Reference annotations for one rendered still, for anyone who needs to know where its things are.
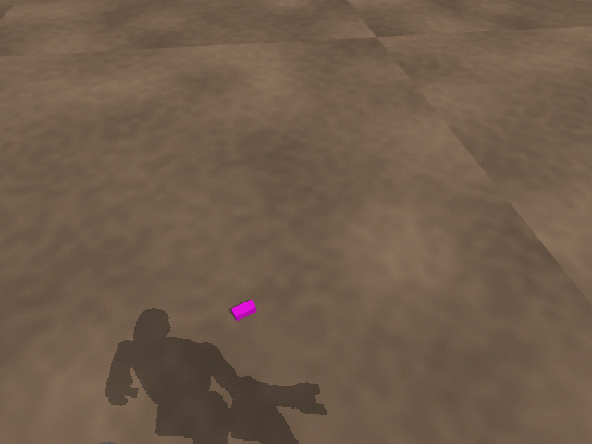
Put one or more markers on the small box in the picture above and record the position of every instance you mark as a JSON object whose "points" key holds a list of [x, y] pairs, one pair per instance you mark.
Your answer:
{"points": [[243, 310]]}

